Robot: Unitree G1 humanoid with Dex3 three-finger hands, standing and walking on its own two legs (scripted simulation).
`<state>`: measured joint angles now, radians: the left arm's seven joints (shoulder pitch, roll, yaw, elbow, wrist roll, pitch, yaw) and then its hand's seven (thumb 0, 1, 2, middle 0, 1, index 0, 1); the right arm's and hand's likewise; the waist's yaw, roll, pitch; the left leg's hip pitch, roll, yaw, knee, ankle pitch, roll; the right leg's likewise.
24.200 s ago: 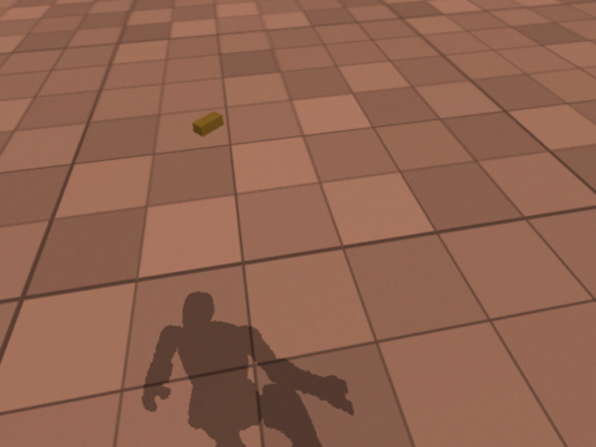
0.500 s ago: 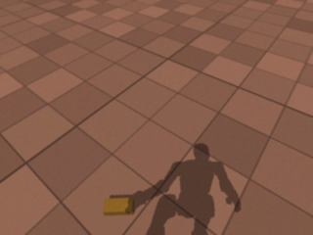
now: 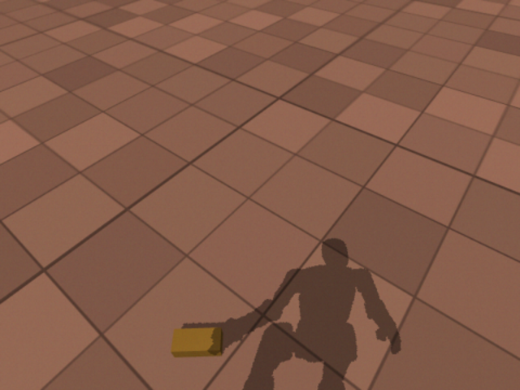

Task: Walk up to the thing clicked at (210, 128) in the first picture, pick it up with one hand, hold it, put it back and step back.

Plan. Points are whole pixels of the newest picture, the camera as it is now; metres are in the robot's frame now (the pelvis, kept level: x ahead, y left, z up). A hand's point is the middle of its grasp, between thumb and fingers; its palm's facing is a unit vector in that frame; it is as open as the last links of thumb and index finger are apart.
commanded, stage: rise first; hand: left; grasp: from above
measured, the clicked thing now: (198, 342) +0.44 +0.26 -0.75
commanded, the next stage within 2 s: none
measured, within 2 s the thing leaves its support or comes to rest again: neither
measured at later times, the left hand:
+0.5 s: hand out of the picture +0.15 +0.26 -0.19, palm faces -0.09 -0.91 -0.40, open 12.8 cm
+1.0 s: hand out of the picture +0.15 +0.27 -0.24, palm faces -0.19 -0.86 -0.48, open 14.2 cm
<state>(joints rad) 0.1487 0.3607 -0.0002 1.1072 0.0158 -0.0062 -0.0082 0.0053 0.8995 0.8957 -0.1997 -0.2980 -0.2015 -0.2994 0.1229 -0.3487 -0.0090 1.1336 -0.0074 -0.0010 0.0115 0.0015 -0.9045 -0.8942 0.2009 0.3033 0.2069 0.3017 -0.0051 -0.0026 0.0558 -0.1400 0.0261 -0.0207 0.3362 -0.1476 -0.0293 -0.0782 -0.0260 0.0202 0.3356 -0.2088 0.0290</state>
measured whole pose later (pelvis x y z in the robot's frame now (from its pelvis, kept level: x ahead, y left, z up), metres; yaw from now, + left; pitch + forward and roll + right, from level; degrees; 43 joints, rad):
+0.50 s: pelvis +0.00 +0.01 -0.04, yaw -1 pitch +10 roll -1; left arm 0.04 0.32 0.14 0.88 0.17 0.14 -0.01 0.00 -0.24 0.96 -0.07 -1.02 -0.08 -1.01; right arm 0.24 -0.24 -0.03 0.68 0.02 -0.07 -0.01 0.01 -0.91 -0.89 0.20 0.30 0.21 0.30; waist -0.03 0.01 -0.06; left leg -0.62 0.03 -0.02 0.80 -0.35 -0.02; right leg -0.56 -0.02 0.03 0.78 -0.41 0.04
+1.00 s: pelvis +0.01 +0.01 -0.10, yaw -1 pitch +19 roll -2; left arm 0.26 0.34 0.14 0.43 0.26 0.23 -0.01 0.00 -0.53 0.98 -0.06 -1.05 -0.06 -1.05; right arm 0.19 -0.23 -0.04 0.55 0.00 -0.13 -0.01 0.01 -0.90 -0.89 0.20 0.30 0.21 0.30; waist -0.03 0.01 -0.13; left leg -0.99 0.04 -0.06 1.18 -0.53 -0.03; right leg -0.89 0.00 0.01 1.14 -0.59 0.04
